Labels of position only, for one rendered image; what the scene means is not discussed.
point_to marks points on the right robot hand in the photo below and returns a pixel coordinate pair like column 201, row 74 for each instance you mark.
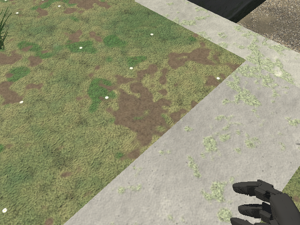
column 281, row 210

